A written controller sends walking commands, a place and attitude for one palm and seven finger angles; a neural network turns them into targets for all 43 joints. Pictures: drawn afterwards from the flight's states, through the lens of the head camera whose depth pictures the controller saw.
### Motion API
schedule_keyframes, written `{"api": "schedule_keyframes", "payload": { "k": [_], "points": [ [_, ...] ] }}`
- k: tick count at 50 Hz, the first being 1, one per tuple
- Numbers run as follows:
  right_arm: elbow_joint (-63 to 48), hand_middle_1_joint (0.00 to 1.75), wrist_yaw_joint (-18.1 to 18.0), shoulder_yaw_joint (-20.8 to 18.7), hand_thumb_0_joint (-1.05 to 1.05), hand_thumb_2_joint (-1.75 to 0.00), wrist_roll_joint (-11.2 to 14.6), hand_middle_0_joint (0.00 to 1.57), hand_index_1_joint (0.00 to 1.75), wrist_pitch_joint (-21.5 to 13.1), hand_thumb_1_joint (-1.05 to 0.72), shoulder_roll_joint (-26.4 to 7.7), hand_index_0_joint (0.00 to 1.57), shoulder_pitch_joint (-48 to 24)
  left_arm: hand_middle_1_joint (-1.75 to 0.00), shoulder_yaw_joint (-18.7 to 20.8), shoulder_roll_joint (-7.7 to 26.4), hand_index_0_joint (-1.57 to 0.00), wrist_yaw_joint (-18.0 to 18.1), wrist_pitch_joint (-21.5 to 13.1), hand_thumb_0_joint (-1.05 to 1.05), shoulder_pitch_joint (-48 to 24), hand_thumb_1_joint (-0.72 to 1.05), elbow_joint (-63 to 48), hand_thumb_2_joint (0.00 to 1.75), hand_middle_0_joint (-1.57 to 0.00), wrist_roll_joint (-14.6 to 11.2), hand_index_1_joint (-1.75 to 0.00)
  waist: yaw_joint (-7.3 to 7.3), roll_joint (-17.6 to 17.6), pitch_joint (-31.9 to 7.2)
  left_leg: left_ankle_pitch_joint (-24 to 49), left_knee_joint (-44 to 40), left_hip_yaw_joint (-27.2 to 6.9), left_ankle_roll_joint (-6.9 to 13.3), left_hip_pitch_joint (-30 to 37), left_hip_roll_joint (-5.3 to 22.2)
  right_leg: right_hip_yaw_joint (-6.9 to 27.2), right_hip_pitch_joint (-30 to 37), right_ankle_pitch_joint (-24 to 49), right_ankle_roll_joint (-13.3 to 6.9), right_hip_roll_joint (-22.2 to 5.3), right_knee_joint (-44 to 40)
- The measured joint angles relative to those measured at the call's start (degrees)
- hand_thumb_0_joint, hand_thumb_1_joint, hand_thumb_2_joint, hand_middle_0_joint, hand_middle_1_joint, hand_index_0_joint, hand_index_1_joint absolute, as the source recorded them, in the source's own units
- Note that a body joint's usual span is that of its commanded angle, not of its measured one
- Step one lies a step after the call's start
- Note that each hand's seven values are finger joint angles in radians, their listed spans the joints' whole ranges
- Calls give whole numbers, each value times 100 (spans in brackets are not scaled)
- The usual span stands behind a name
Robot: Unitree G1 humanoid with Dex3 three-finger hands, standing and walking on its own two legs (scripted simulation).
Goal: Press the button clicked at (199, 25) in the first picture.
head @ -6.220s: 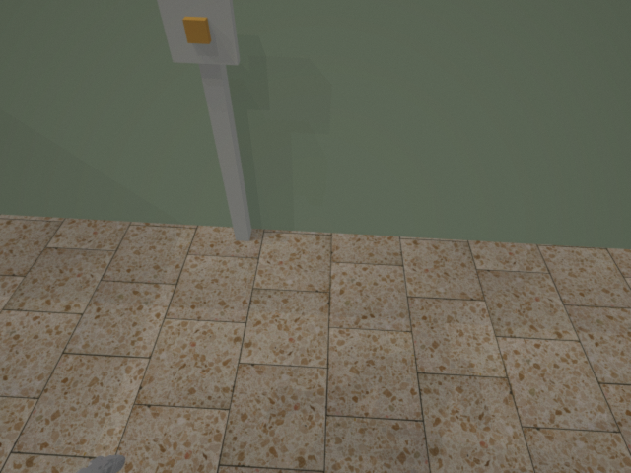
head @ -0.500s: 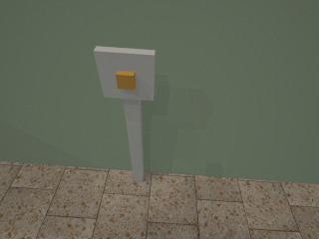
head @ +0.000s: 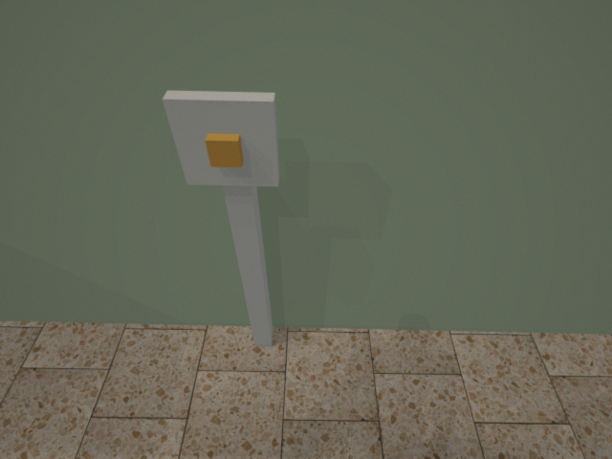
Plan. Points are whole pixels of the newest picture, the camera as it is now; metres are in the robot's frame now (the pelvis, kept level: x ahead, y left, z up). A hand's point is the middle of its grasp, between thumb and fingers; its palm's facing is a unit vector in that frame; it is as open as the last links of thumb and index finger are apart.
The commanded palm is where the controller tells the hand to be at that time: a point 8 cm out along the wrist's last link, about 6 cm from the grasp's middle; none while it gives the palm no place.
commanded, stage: come to a stop and stand still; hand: left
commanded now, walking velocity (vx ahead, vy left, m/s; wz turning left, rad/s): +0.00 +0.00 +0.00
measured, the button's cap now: (225, 149) +0.59 +0.18 +0.09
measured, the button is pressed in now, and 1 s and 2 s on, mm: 0 0 0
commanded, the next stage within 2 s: look again from close up in 0.10 s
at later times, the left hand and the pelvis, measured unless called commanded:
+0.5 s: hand out of the picture +0.02 +0.19 -0.17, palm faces +0.05 -0.97 -0.22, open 7.4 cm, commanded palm none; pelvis +0.01 +0.01 -0.01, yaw +1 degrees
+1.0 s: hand out of the picture +0.02 +0.16 -0.18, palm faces +0.04 -0.98 -0.18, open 7.3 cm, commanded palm none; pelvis +0.04 +0.00 -0.01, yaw +1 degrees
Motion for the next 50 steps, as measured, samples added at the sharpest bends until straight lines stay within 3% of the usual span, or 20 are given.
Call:
{"api": "schedule_keyframes", "payload": {
  "k": [10, 17, 28, 43, 50],
  "points": [
    [0, 30, -14, -17, 0, -90, -6, 20, 30, -22, -91, 57, 20, 119, -30, 23, -23, -20, 12, -26, 0, 63, 91, -4, 90, -19, 3, -30, -6, 2, -23, -13, 71, -23, -18, -92, 27, -22, -70, -2, -23, 23, 35],
    [-546, 30, 82, 3, 0, -90, -67, 20, 30, -37, -91, -97, 20, 143, -30, -34, 22, -21, 30, -90, 0, 122, 91, -226, 90, -20, 42, -30, -113, 182, -85, -440, 937, -156, 50, -614, 29, -135, -428, -344, -17, -11, 653],
    [-572, 30, 36, 99, 2, -90, -48, 20, 30, -113, -93, -245, 20, -44, -30, -27, 156, -20, 15, -141, 1, -33, 91, -379, 90, -19, 21, -30, 17, 235, -161, -367, 510, -63, 112, -196, -141, -38, -171, -405, 90, -163, 540],
    [-361, 30, 15, 138, 1, -90, -24, 20, 30, -133, -91, -250, 20, -303, -30, -40, 199, -20, -7, -120, 1, -121, 91, -252, 90, -19, 14, -30, 34, 80, 33, -350, 293, -83, 14, 23, -55, -62, 38, -401, 14, -65, 334],
    [-341, 30, 49, 90, 0, -90, -73, 20, 30, -73, -91, -181, 20, -193, -30, 14, 164, -20, -81, -75, 1, 67, 91, -227, 90, -19, 58, -30, 36, 31, -22, -634, 639, -110, -26, -79, 20, -86, -34, -661, -53, -6, 617]
  ]
}}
